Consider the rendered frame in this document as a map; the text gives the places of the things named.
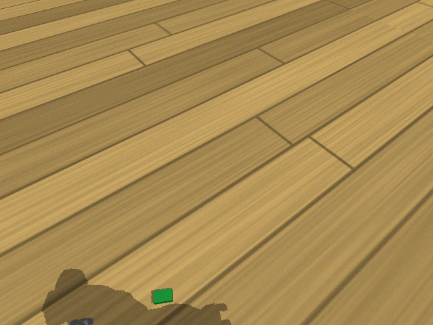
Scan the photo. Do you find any small box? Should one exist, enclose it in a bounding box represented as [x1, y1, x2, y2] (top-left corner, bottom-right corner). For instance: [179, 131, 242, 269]
[154, 288, 173, 305]

